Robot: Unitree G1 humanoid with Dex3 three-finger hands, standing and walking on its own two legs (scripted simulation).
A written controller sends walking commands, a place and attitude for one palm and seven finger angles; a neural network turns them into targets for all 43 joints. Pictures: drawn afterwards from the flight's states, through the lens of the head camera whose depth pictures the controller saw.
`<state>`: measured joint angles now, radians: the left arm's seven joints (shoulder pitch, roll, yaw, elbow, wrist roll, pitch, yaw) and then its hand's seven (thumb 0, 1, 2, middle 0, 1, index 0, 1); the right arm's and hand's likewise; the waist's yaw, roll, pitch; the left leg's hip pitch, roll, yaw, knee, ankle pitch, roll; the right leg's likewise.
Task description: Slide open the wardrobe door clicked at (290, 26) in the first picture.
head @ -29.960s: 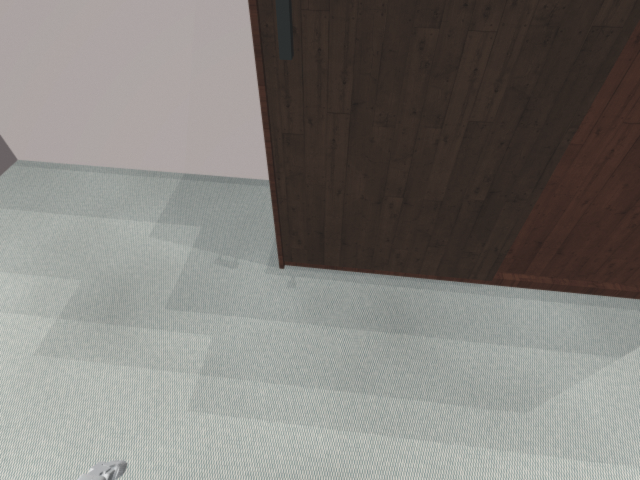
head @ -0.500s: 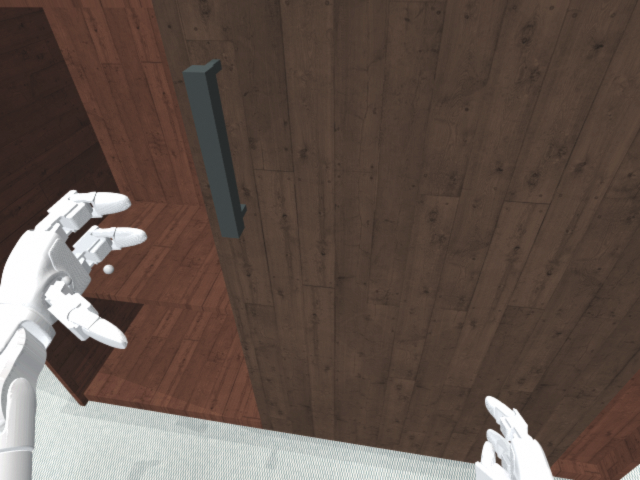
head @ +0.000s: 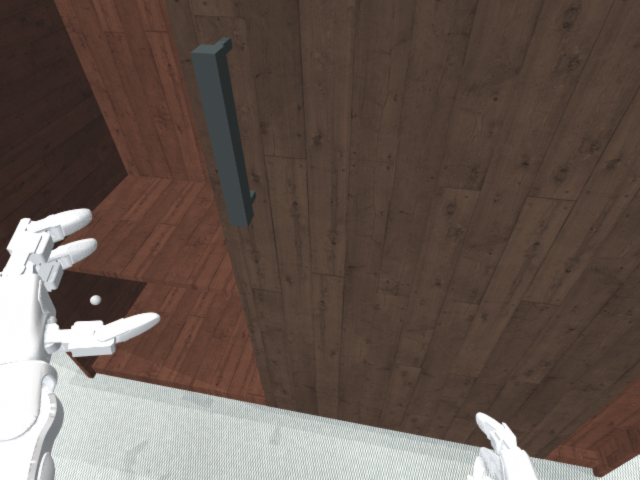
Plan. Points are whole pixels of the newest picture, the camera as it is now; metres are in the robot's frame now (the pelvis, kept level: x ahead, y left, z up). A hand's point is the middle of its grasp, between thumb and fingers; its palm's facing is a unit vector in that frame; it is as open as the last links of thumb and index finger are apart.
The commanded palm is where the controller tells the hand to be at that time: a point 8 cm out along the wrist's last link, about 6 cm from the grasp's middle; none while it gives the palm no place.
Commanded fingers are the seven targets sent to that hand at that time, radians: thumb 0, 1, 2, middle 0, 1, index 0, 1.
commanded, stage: draw the hand back to the body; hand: left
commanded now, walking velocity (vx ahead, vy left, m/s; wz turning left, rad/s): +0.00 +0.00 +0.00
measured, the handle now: (234, 140) +0.46 +0.18 +0.22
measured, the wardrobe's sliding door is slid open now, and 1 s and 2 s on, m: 0.63 0.63 0.63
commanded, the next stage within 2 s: step back with the hand held close in 0.76 s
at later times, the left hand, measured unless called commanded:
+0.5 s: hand (83, 320) +0.20 +0.27 +0.16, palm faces +0.47 -0.81 -0.35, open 7.9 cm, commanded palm +0.16 +0.30 +0.17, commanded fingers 0.00 0.90 0.90 -0.20 -0.30 -0.20 -0.30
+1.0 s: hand (77, 308) +0.21 +0.27 +0.17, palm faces +0.47 -0.79 -0.39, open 7.4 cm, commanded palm +0.15 +0.30 +0.17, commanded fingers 0.00 0.90 0.90 -0.20 -0.30 -0.20 -0.30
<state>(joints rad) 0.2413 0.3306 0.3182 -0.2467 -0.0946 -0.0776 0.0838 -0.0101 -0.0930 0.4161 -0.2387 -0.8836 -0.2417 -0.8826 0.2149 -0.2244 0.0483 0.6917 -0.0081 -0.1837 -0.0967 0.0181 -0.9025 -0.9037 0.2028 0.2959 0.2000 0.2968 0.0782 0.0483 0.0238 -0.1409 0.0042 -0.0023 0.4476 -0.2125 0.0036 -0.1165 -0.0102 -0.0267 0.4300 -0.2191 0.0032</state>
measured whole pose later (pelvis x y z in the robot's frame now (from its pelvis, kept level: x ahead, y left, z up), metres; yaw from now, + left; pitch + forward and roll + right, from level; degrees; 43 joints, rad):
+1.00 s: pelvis +0.01 +0.00 +0.00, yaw +0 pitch -3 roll -1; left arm 0.42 0.36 0.38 -0.37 -0.06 -0.14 0.10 0.01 0.89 0.89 -0.21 -0.30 -0.21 -0.30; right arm 0.19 -0.23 0.03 0.63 -0.02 -0.10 -0.08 0.02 -0.90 -0.90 0.20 0.30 0.20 0.30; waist 0.05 0.05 0.00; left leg -0.17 0.01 0.00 0.45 -0.23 0.01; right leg -0.12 0.00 -0.03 0.38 -0.20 0.01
